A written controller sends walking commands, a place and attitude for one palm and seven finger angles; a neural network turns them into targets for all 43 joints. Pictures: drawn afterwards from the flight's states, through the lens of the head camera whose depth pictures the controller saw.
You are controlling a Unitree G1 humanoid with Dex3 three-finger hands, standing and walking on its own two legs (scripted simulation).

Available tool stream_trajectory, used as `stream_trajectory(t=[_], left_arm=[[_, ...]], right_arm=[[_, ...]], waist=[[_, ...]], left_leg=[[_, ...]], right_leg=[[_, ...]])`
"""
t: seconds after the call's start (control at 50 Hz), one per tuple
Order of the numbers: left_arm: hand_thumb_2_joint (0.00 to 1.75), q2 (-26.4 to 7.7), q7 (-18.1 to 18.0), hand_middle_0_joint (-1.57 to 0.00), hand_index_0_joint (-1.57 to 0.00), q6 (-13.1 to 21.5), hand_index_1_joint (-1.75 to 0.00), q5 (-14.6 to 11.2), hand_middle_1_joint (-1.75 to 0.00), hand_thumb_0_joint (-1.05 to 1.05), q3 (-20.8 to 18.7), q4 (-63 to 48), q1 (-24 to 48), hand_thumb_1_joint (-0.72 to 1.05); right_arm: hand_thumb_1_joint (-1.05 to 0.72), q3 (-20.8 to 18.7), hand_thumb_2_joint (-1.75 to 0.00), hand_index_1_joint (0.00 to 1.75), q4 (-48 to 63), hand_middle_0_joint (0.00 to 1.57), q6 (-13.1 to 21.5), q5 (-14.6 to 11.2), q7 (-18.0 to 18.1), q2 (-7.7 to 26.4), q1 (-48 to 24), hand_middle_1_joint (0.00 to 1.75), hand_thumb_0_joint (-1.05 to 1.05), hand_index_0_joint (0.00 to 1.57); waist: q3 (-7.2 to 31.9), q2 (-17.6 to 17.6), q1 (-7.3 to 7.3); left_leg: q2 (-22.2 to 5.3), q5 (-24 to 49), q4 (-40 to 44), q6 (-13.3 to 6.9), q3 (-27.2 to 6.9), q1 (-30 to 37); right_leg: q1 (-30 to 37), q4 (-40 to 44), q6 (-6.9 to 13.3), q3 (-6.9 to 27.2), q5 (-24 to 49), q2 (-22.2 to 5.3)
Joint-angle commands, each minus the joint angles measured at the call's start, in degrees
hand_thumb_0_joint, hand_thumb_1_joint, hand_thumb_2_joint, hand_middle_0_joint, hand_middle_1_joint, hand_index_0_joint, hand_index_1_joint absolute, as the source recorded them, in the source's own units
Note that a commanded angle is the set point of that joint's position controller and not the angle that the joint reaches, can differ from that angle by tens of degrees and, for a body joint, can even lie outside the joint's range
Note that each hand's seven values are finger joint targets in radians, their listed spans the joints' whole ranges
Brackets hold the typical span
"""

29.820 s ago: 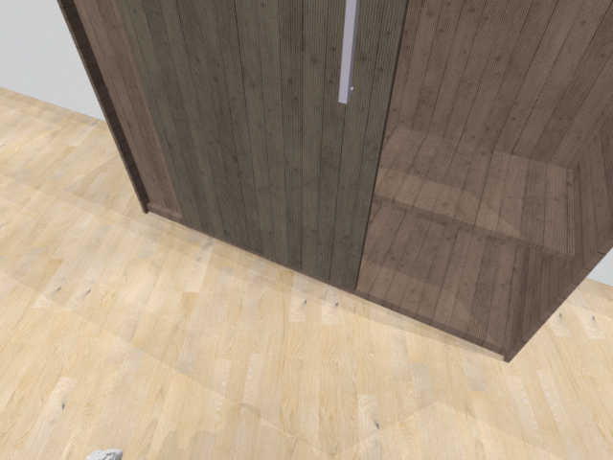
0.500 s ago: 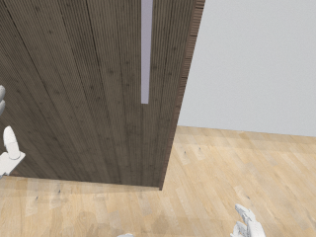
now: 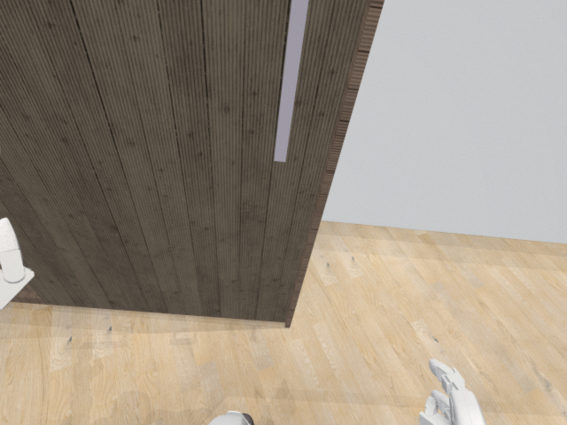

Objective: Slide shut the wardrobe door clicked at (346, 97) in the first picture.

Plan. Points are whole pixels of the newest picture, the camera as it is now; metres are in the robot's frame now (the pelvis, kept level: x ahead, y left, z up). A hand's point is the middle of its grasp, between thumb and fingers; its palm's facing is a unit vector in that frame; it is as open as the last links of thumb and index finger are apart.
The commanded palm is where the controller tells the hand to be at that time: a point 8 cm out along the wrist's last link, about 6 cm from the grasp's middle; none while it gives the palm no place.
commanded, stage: stop stepping back and stand still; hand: left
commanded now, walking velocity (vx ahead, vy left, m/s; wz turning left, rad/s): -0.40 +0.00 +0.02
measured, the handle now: (289, 76) +0.57 +0.04 +0.22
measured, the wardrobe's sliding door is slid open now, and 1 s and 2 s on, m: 0.00 0.00 0.00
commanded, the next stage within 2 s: let the arm hang, fingers relaxed in 1.18 s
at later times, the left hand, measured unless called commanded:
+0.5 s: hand out of the picture +0.12 +0.34 +0.17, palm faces +0.50 -0.84 -0.22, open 7.4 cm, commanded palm +0.02 +0.35 +0.19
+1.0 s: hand out of the picture +0.07 +0.31 +0.16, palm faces +0.43 -0.85 -0.29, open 7.4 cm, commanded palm +0.01 +0.36 +0.19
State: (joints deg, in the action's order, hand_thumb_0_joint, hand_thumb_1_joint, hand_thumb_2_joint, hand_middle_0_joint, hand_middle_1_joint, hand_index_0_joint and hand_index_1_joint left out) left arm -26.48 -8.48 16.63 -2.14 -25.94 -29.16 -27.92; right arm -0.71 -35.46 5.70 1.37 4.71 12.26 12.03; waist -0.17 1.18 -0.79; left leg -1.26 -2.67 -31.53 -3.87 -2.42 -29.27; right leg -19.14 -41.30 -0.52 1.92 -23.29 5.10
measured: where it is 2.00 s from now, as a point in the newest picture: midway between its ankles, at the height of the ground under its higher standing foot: outside the picture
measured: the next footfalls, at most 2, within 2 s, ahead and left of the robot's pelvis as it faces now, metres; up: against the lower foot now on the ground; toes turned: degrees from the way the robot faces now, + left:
right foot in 0.24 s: -0.14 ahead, -0.09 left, +0.00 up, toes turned -3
left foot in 0.38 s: -0.01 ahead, +0.12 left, +0.00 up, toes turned -1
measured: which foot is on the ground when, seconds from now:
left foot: down 0.00-0.22, up 0.24-0.36, down 0.38-0.76, up 0.78-0.96, down 0.98-1.00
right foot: up 0.00-0.22, down 0.24-0.40, up 0.42-0.76, down 0.78-1.00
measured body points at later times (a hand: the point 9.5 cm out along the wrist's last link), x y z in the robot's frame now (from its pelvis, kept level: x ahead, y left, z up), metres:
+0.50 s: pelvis -0.12 +0.06 +0.00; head -0.14 +0.11 +0.44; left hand +0.08 +0.38 +0.18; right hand +0.03 -0.17 -0.06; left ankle -0.05 +0.12 -0.72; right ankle -0.15 -0.07 -0.67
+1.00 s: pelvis -0.14 +0.06 +0.00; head -0.17 +0.08 +0.44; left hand +0.04 +0.35 +0.18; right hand +0.01 -0.20 -0.07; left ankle -0.09 +0.20 -0.73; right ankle -0.19 -0.04 -0.72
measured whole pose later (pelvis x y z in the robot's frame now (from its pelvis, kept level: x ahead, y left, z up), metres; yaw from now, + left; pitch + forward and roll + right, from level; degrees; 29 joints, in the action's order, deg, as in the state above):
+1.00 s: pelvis -0.14 +0.06 +0.00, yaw -1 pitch -2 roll +0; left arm -18.1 -8.7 9.1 -1.5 -19.1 -26.4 -26.0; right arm -0.5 -38.5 6.9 0.5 5.0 13.4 14.5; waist 2.5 -2.3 0.3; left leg -3.4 -15.9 -36.9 -0.2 0.6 -19.5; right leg -11.2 -38.4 0.6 -6.0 -25.2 -1.6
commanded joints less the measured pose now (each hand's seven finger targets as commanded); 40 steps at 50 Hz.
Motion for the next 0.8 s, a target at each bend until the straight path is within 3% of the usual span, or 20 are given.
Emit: stream_trajectory(t=[0.0,0.08,0.14,0.18,0.2,0.24,0.26,0.28,0.34,0.38,0.4,0.42,0.46,0.54,0.66,0.7,0.72,0.74,0.76,0.78], left_arm=[[0.90,-8.9,-0.1,-0.20,-0.20,3.7,-0.30,0.0,-0.30,0.00,-6.1,-11.3,4.9,0.90],[0.90,-7.6,-0.4,-0.20,-0.20,2.0,-0.30,-1.5,-0.30,0.00,-3.6,-18.8,-2.2,0.90],[0.90,-9.9,-0.4,-0.20,-0.20,0.2,-0.30,-2.2,-0.30,0.00,-5.2,-21.9,-2.1,0.90],[0.90,-11.3,-1.0,-0.20,-0.20,-1.1,-0.30,-2.1,-0.30,0.00,-6.9,-20.3,-0.9,0.90],[0.90,-13.1,-1.1,-0.20,-0.20,-1.8,-0.30,-2.2,-0.30,0.00,-8.1,-20.6,1.5,0.90],[0.90,-15.4,-1.3,-0.20,-0.20,-3.1,-0.30,-3.4,-0.30,0.00,-10.9,-18.7,6.6,0.90],[0.90,-10.6,0.7,-0.20,-0.20,-4.3,-0.30,-3.5,-0.30,0.00,-6.8,-14.4,10.6,0.90],[0.90,-6.6,1.0,-0.20,-0.20,-5.5,-0.30,-2.8,-0.30,0.00,-3.8,-7.5,11.0,0.90],[0.90,-6.2,0.6,-0.20,-0.20,-6.4,-0.30,-1.4,-0.30,0.00,-0.8,-1.4,16.8,0.90],[0.90,-5.1,0.1,-0.20,-0.20,-4.3,-0.30,-0.8,-0.30,0.00,2.1,-6.9,24.7,0.90],[0.90,-7.8,-0.2,-0.20,-0.20,-2.7,-0.30,0.2,-0.30,0.00,0.4,-9.3,25.3,0.90],[0.90,-10.5,0.1,-0.20,-0.20,-2.5,-0.30,0.4,-0.30,0.00,-2.0,-10.6,20.2,0.90],[0.90,-11.5,0.4,-0.20,-0.20,-1.7,-0.30,-0.5,-0.30,0.00,-3.5,-21.9,12.2,0.90],[0.90,-8.1,-0.1,-0.20,-0.20,-2.0,-0.30,-0.3,-0.30,0.00,-4.8,-23.5,-6.7,0.90],[0.90,-8.2,-2.0,-0.20,-0.20,-4.4,-0.30,0.1,-0.30,0.00,-6.8,-8.5,-2.4,0.90],[0.90,-8.8,-1.7,-0.20,-0.20,-5.8,-0.30,0.2,-0.30,0.00,-6.4,-3.9,-0.7,0.90],[0.90,-8.2,-1.1,-0.20,-0.20,-6.2,-0.30,0.3,-0.30,0.00,-5.0,-2.8,0.7,0.90],[0.90,-8.8,-0.6,-0.20,-0.20,-6.2,-0.30,0.1,-0.30,0.00,-4.6,-3.7,2.8,0.90],[0.90,-7.9,-0.6,-0.20,-0.20,-5.8,-0.30,-0.5,-0.30,0.00,-4.1,-3.3,4.5,0.90],[0.90,-9.9,-0.3,-0.20,-0.20,-4.6,-0.30,-0.7,-0.30,0.00,-4.3,-7.6,8.4,0.90]], right_arm=[[-0.90,-3.6,-0.90,0.30,8.0,0.20,4.2,1.0,-0.2,7.5,-6.1,0.30,0.00,0.20],[-0.90,-3.3,-0.90,0.30,7.8,0.20,5.6,-0.2,-2.1,5.5,-4.1,0.30,0.00,0.20],[-0.90,-2.3,-0.90,0.30,7.4,0.20,5.3,0.4,-2.0,5.3,-3.4,0.30,0.00,0.20],[-0.90,-2.1,-0.90,0.30,5.6,0.20,4.3,0.1,-1.4,5.3,-1.9,0.30,0.00,0.20],[-0.90,-2.3,-0.90,0.30,5.2,0.20,3.7,0.1,-1.1,5.7,-3.1,0.30,0.00,0.20],[-0.90,-1.6,-0.90,0.30,6.0,0.20,2.7,0.2,-1.0,5.8,-5.7,0.30,0.00,0.20],[-0.90,-1.7,-0.90,0.30,5.8,0.20,2.9,-1.7,-1.5,5.2,-6.6,0.30,0.00,0.20],[-0.90,-2.4,-0.90,0.30,5.6,0.20,2.9,-2.2,-0.6,6.9,-6.7,0.30,0.00,0.20],[-0.90,-0.2,-0.90,0.30,4.5,0.20,1.6,-1.9,0.4,7.1,-5.4,0.30,0.00,0.20],[-0.90,0.2,-0.90,0.30,6.2,0.20,4.1,-1.3,0.2,8.5,-4.7,0.30,0.00,0.20],[-0.90,0.7,-0.90,0.30,7.2,0.20,4.9,-1.1,0.1,7.1,-4.7,0.30,0.00,0.20],[-0.90,1.0,-0.90,0.30,7.3,0.20,5.5,-0.1,-0.2,5.2,-4.0,0.30,0.00,0.20],[-0.90,-0.6,-0.90,0.30,8.7,0.20,5.7,-0.5,-1.9,6.7,-5.2,0.30,0.00,0.20],[-0.90,-0.7,-0.90,0.30,9.1,0.20,5.2,-0.4,-3.3,6.2,-6.3,0.30,0.00,0.20],[-0.90,-1.2,-0.90,0.30,8.0,0.20,2.0,0.0,0.5,5.4,-3.8,0.30,0.00,0.20],[-0.90,-1.8,-0.90,0.30,7.0,0.20,1.4,0.2,1.0,6.3,-3.5,0.30,0.00,0.20],[-0.90,-2.3,-0.90,0.30,6.7,0.20,1.0,-0.4,0.8,6.2,-2.6,0.30,0.00,0.20],[-0.90,-2.7,-0.90,0.30,6.8,0.20,0.5,-1.2,0.4,6.6,-2.2,0.30,0.00,0.20],[-0.90,-2.6,-0.90,0.30,6.9,0.20,1.1,-1.1,0.2,7.5,-3.7,0.30,0.00,0.20],[-0.90,-1.4,-0.90,0.30,6.6,0.20,1.4,-0.7,-0.8,6.9,-4.2,0.30,0.00,0.20]], waist=[[9.1,12.6,2.18],[18.1,13.6,2.64],[16.5,13.7,2.59],[12.1,1.5,1.02],[7.0,-7.8,0.94],[4.9,-7.4,0.01],[3.2,-16.4,0.28],[-7.8,-15.3,-1.04],[-7.6,6.8,-1.97],[-6.4,31.0,-1.91],[-7.4,23.9,-1.68],[-1.6,10.5,-0.53],[6.4,3.2,1.11],[6.2,17.1,2.15],[3.2,13.2,0.83],[4.3,5.6,1.36],[4.2,-4.5,0.94],[2.5,-15.5,0.99],[-1.7,-12.3,1.47],[-0.5,-11.3,0.13]], left_leg=[[-15.3,-35.1,27.7,-2.0,-17.4,-2.3],[-8.7,-23.7,24.1,3.1,-6.7,18.8],[-5.3,-21.3,22.5,9.2,-2.4,21.6],[1.3,-14.9,-1.7,9.4,5.8,26.6],[2.9,-14.3,-21.3,8.0,3.2,25.7],[1.2,-15.2,-41.4,7.0,-1.3,11.7],[1.7,-16.4,-43.5,6.5,-4.5,9.9],[-3.9,-15.4,-32.9,4.8,-7.2,7.9],[-2.0,-19.2,-0.1,3.6,-0.5,17.0],[-15.7,-29.9,21.8,0.6,-30.9,18.4],[-18.9,-35.7,24.8,-3.7,-37.1,14.6],[-17.0,-26.7,23.9,0.2,-34.9,20.5],[-15.3,-28.7,23.5,3.3,-28.8,17.8],[-8.9,-36.5,27.5,3.7,-6.5,3.0],[-8.8,-35.6,23.9,3.2,-3.3,3.6],[-5.7,-31.5,12.7,4.6,-0.4,0.4],[-2.5,-27.0,-1.9,3.8,3.7,-1.1],[0.7,-21.4,-20.5,3.8,4.1,-3.8],[0.3,-21.2,-30.5,4.0,1.7,-7.7],[-1.9,-18.1,-34.4,4.8,1.2,-7.4]], right_leg=[[9.7,-17.9,1.5,-1.2,-5.6,3.5],[5.5,-4.7,3.0,-6.8,-9.8,3.5],[8.2,15.4,4.6,-8.7,-10.5,3.5],[-3.3,29.8,8.9,0.9,-7.5,-8.5],[-15.5,34.2,12.2,9.9,-5.8,-17.6],[-13.4,29.4,15.9,7.2,6.5,-24.7],[-17.2,30.0,14.4,9.0,-8.9,-22.0],[-17.5,28.3,12.4,9.2,-8.2,-20.5],[-12.0,7.6,6.1,-1.7,-6.6,-11.7],[-17.9,-17.9,2.2,-4.1,-13.1,-1.0],[-18.1,-22.5,2.4,0.9,-10.1,-1.4],[-18.5,-24.0,3.2,0.4,-6.9,-2.6],[-10.9,-23.3,2.5,1.7,-2.7,-3.5],[4.2,-15.9,2.0,-7.8,4.8,-1.5],[14.7,10.4,3.4,-14.2,-6.9,0.8],[21.7,19.8,5.5,-9.5,-5.3,-2.3],[19.6,23.6,8.6,-0.6,-4.4,-9.7],[11.7,31.3,12.9,17.5,-9.5,-22.4],[6.3,33.8,15.2,22.2,-3.5,-27.0],[5.7,30.7,15.8,18.5,5.5,-27.1]])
